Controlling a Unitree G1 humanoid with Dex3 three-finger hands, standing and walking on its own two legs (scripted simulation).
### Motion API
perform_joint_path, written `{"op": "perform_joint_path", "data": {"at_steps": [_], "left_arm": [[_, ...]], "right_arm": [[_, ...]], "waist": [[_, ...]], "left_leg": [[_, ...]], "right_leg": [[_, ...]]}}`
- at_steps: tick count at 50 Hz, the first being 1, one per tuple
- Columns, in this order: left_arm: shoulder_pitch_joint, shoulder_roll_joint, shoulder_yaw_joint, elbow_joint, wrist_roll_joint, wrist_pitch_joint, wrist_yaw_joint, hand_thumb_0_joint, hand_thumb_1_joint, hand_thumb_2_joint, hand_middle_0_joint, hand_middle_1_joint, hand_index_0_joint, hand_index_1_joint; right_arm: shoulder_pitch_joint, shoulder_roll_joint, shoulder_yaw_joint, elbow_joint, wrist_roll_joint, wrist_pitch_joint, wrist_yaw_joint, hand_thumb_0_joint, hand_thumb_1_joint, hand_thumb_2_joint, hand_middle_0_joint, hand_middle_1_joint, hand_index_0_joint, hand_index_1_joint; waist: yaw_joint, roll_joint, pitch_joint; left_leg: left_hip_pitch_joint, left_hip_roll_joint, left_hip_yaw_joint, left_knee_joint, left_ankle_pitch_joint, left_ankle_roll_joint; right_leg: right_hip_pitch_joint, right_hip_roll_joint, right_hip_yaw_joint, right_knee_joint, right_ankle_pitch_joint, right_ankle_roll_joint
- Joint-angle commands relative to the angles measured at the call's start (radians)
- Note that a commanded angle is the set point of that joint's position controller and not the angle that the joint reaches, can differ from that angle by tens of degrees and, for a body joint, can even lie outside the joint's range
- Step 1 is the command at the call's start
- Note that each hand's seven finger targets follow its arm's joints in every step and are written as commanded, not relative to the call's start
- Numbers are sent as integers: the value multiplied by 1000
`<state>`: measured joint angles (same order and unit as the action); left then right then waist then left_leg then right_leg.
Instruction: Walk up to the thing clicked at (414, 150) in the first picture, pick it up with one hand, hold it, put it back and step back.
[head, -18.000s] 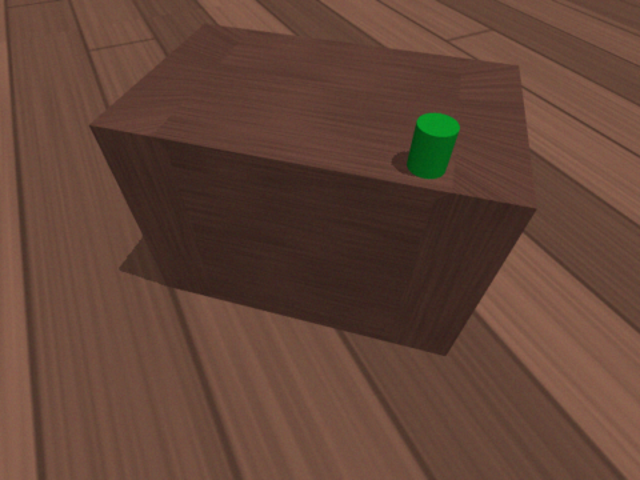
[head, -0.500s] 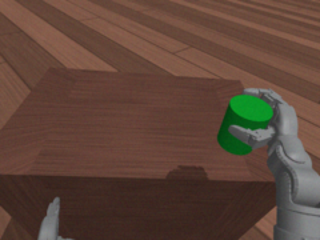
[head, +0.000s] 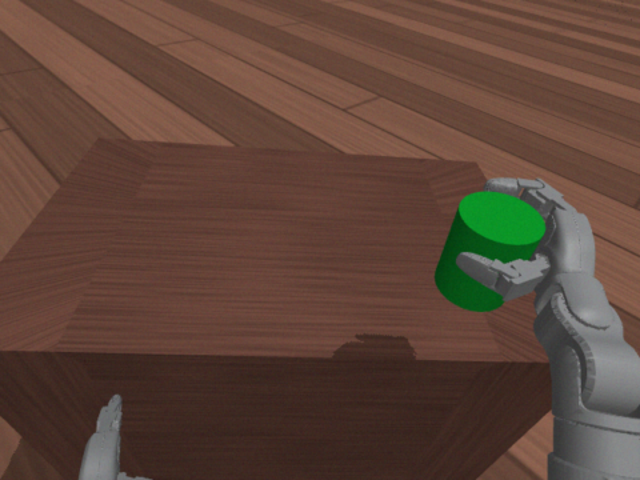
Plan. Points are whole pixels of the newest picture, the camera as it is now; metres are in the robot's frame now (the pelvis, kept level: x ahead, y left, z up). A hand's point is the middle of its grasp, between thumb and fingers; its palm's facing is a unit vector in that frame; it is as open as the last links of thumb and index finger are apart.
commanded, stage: crouch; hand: right
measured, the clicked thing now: (484, 252) +0.32 -0.17 +0.19
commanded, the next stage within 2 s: lower in 1.02 s
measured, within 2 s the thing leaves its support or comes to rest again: rests again in 1.86 s
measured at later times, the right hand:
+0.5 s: hand (486, 267) +0.36 -0.21 +0.13, palm faces +0.26 +0.96 -0.01, open 11.7 cm
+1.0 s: hand (484, 271) +0.39 -0.23 +0.09, palm faces +0.27 +0.96 -0.01, open 11.7 cm
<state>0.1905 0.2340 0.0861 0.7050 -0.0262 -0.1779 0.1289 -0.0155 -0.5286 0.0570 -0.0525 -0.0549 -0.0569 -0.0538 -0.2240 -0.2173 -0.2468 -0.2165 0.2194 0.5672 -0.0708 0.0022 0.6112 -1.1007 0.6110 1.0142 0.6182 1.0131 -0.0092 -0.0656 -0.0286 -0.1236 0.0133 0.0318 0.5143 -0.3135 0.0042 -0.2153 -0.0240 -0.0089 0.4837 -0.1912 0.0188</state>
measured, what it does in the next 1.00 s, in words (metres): stands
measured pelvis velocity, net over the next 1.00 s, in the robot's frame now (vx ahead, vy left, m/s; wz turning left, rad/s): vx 0.01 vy -0.01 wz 0.03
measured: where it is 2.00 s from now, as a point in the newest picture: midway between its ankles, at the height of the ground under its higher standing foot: outside the picture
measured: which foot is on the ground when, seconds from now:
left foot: down 0.00-1.00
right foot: down 0.00-1.00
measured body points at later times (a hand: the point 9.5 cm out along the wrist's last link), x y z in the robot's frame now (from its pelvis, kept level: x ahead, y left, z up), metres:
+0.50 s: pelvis -0.01 +0.00 +0.00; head -0.01 +0.01 +0.45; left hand +0.15 +0.26 -0.08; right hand +0.34 -0.26 +0.13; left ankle -0.02 +0.11 -0.74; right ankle +0.05 -0.13 -0.74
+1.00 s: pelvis +0.01 -0.01 +0.00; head +0.02 -0.01 +0.45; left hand +0.15 +0.26 -0.08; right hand +0.37 -0.28 +0.09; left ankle -0.02 +0.11 -0.74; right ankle +0.05 -0.13 -0.74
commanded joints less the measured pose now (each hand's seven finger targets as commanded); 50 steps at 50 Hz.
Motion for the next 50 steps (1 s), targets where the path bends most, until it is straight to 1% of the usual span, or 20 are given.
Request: {"op": "perform_joint_path", "data": {"at_steps": [1, 11, 14, 16, 18, 19, 21, 22, 25, 27, 28, 29, 31, 33, 35, 41, 44, 46, 48, 50], "left_arm": [[-153, 120, 34, -168, -1, -50, 4, 0, -538, 56, -47, -49, -47, -49], [-123, 83, -2, -150, 7, -66, -2, 0, -535, 52, -48, -46, -48, -45], [-143, 139, 38, -203, 11, -83, 7, 0, -532, 51, -51, -48, -53, -45], [-129, 81, -12, -209, 10, -90, 2, 0, -535, 55, -50, -50, -51, -48], [-104, 96, 11, -175, 13, -90, 11, 0, -538, 57, -52, -50, -53, -49], [-132, 90, -2, -205, 15, -95, 11, 0, -534, 56, -52, -51, -53, -49], [-116, 61, -32, -173, 18, -96, 4, 0, -542, 59, -51, -49, -50, -50], [-129, 83, -12, -179, 18, -96, 9, 0, -535, 53, -55, -52, -56, -50], [-84, 113, 15, -164, 23, -95, 11, 0, -536, 53, -55, -52, -55, -50], [-88, 72, -26, -171, 23, -93, 4, 0, -538, 52, -56, -51, -56, -50], [-116, 89, -12, -205, 23, -92, 7, 0, -540, 54, -56, -50, -55, -51], [-68, 87, -5, -183, 22, -88, 4, 0, -537, 52, -56, -51, -55, -50], [-83, 88, -16, -215, 21, -80, -1, 0, -534, 48, -57, -51, -59, -49], [-77, 126, 23, -216, 21, -69, -2, 0, -534, 48, -58, -52, -59, -50], [-46, 91, 2, -195, 18, -55, -11, 0, -532, 47, -57, -52, -59, -49], [-46, 140, 49, -214, 15, -22, -10, 0, -535, 49, -56, -49, -56, -48], [-67, 92, 3, -227, 14, -12, -20, 0, -544, 55, -56, -46, -52, -49], [-60, 107, 20, -201, 13, -1, -16, 0, -542, 54, -57, -45, -54, -48], [-61, 93, 2, -217, 14, 0, -21, 0, -546, 58, -54, -45, -50, -49], [-91, 158, 53, -251, 17, -1, -11, 0, -549, 59, -55, -42, -50, -47]], "right_arm": [[-449, -171, -75, -207, 10, -104, 4, 0, 23, -1316, 1220, 1437, 1285, 1437], [-552, -216, -97, -24, -16, -245, 14, 0, 43, -1314, 1224, 1440, 1291, 1440], [-584, -291, -136, -13, -24, -326, 13, 0, 41, -1317, 1224, 1439, 1290, 1439], [-578, -247, -103, 12, -23, -371, 21, 0, 29, -1301, 1215, 1422, 1279, 1422], [-621, -309, -139, 12, -24, -420, 18, 0, 58, -1290, 1193, 1407, 1259, 1407], [-595, -261, -103, 67, -25, -434, 24, 0, 45, -1282, 1191, 1399, 1255, 1399], [-579, -269, -112, 114, -31, -464, 28, 0, 67, -1299, 1196, 1417, 1264, 1417], [-617, -306, -132, 120, -31, -487, 27, 0, 58, -1301, 1191, 1413, 1259, 1413], [-571, -268, -111, 226, -29, -524, 42, 0, 26, -1308, 1209, 1423, 1274, 1423], [-628, -322, -142, 201, -29, -567, 41, 0, 26, -1296, 1197, 1408, 1262, 1408], [-607, -328, -149, 222, -32, -580, 41, 0, 31, -1291, 1194, 1404, 1259, 1404], [-541, -258, -112, 326, -28, -581, 50, 0, 31, -1302, 1205, 1418, 1270, 1418], [-611, -320, -148, 277, -25, -622, 49, 0, 28, -1294, 1198, 1409, 1263, 1409], [-614, -344, -153, 290, -30, -648, 47, 0, 14, -1292, 1199, 1406, 1262, 1406], [-574, -293, -125, 343, -25, -666, 56, 0, 18, -1292, 1201, 1407, 1264, 1407], [-571, -322, -139, 408, -30, -721, 59, 0, 36, -1281, 1190, 1397, 1253, 1398], [-594, -314, -131, 409, -30, -753, 67, 0, 34, -1304, 1211, 1424, 1276, 1424], [-609, -357, -151, 437, -34, -769, 67, 0, 33, -1311, 1212, 1428, 1277, 1428], [-588, -315, -126, 469, -33, -781, 78, 0, 51, -1336, 1232, 1459, 1300, 1459], [-644, -386, -166, 440, -31, -802, 73, 0, 69, -1341, 1227, 1462, 1298, 1462]], "waist": [[0, 64, -170], [10, 66, -179], [11, 49, -264], [17, 21, -269], [22, -9, -278], [36, 17, -264], [21, -24, -259], [31, -23, -261], [51, 13, -269], [37, -24, -280], [34, 6, -303], [47, 35, -281], [43, 4, -308], [40, -14, -322], [45, -10, -280], [53, 16, -325], [44, -22, -341], [47, -31, -318], [56, -14, -329], [65, -21, -380]], "left_leg": [[-114, -16, 15, -114, 204, -12], [-153, -5, -9, -120, 121, -13], [-121, -2, -14, -103, 174, -14], [-131, -5, -15, -97, 196, -13], [-135, -6, -18, -94, 209, -13], [-145, -8, -14, -98, 196, -14], [-154, -9, -13, -96, 184, -10], [-162, -11, -17, -95, 169, -9], [-180, -19, -8, -88, 193, -10], [-167, -18, -9, -82, 200, -9], [-150, -18, -10, -80, 208, -10], [-167, -25, -3, -77, 224, -13], [-157, -22, -8, -72, 242, -10], [-155, -25, -5, -60, 266, -6], [-173, -29, -2, -58, 269, -5], [-166, -26, -7, -43, 340, -10], [-169, -26, -9, -41, 343, -8], [-179, -26, -12, -43, 319, -5], [-179, -28, -13, -43, 324, -8], [-172, -29, -14, -40, 325, -7]], "right_leg": [[158, 20, -15, -43, 100, -35], [133, 13, -14, -42, 15, -37], [155, 15, -14, -25, 61, -37], [168, 15, -17, -20, 77, -38], [162, 15, -16, -14, 87, -39], [152, 13, -15, -13, 73, -40], [138, 13, -17, -20, 60, -37], [142, 9, -15, -20, 48, -34], [153, 6, -13, -16, 63, -36], [140, 10, -16, -9, 74, -34], [135, 11, -14, -7, 83, -36], [137, 7, -16, -7, 96, -36], [145, 8, -16, -1, 117, -35], [148, 6, -15, 2, 151, -31], [140, 1, -11, 3, 165, -31], [155, 3, -13, 27, 241, -37], [158, 3, -12, 33, 260, -36], [140, 3, -13, 30, 226, -35], [133, 5, -16, 29, 215, -38], [155, 3, -13, 37, 217, -37]]}}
